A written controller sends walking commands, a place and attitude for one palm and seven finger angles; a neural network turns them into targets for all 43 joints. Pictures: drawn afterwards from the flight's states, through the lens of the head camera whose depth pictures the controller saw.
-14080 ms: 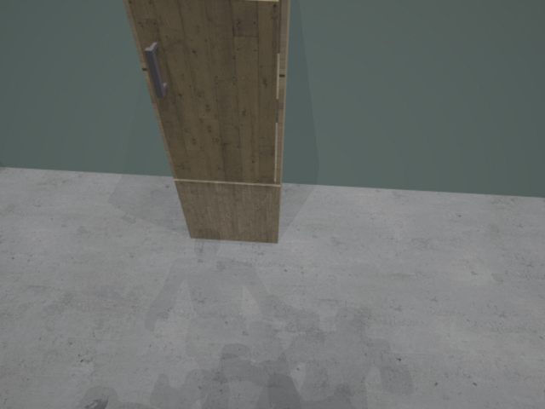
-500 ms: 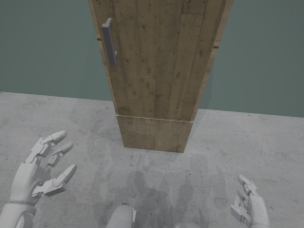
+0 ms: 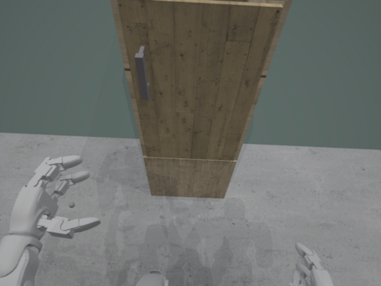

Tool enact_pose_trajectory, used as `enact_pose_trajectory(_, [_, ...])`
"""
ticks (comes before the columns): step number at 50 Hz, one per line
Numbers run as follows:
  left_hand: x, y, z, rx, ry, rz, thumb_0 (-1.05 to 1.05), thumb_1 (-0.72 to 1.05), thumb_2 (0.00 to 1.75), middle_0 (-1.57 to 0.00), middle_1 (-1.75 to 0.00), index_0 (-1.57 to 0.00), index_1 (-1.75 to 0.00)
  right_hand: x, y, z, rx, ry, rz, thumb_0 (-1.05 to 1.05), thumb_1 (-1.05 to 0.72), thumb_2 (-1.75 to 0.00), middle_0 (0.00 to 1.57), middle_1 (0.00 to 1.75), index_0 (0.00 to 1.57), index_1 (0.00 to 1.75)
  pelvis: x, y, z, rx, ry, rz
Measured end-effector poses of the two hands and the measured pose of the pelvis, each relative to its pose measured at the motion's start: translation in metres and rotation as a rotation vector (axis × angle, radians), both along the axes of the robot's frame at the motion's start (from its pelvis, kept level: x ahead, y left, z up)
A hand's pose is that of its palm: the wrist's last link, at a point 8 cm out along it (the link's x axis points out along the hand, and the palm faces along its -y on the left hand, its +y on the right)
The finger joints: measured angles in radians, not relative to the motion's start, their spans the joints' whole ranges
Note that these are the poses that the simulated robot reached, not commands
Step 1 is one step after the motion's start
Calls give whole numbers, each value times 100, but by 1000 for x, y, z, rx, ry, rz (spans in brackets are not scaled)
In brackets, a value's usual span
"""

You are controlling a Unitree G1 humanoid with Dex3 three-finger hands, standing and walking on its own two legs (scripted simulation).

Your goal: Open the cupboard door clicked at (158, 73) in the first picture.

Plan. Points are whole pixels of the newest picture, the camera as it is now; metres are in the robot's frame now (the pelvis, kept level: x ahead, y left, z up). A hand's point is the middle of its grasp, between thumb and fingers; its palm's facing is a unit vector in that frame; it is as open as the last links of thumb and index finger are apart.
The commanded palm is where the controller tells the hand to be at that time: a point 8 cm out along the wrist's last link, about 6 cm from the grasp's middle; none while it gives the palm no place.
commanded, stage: raise the hand with hooked fingers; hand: left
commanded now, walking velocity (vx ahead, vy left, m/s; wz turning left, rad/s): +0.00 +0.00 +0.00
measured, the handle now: (143, 73) +0.60 +0.16 +0.11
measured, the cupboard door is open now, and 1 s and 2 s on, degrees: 0 0 0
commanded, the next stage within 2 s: move the hooked fingers beside the handle in 1.06 s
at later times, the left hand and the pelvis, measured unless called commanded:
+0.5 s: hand (51, 166) +0.29 +0.27 +0.12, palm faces +0.06 -1.00 -0.04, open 14.0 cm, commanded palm +0.26 +0.32 +0.13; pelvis +0.01 -0.01 +0.02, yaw +1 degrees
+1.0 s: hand (67, 157) +0.31 +0.24 +0.13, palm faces +0.05 -1.00 -0.02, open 14.0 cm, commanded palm +0.28 +0.29 +0.13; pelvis +0.01 -0.03 +0.03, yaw +0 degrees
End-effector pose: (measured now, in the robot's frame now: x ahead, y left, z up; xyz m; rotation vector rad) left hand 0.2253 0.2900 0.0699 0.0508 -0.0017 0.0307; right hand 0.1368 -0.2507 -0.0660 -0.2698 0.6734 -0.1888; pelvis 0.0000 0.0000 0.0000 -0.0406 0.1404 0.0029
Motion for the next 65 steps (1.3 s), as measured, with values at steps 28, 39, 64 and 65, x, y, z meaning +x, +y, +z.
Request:
enact_pose_trajectory(28, [49,29,63,-8,-14,23,-1,-50,30,-30,-120,-30,-120,25,3,18,30,-2,39,1,-90,-89,21,30,20,30,13,-10,23,10,-65,11])
enact_pose_trajectory(39, [61,12,62,-28,7,0,-1,-50,30,-29,-120,-29,-120,10,-23,17,24,28,-13,1,-90,-89,21,30,20,30,15,-21,26,23,-63,-6])
enact_pose_trajectory(64, [61,8,62,-47,-24,25,-1,-50,30,-30,-120,-30,-120,22,-15,15,40,13,21,1,-90,-89,21,30,20,30,10,-25,24,26,-72,2])
enact_pose_trajectory(65, [63,9,61,-50,-21,26,-1,-50,30,-30,-120,-30,-120,21,-15,15,36,18,23,1,-90,-89,21,30,20,30,9,-25,24,25,-71,4])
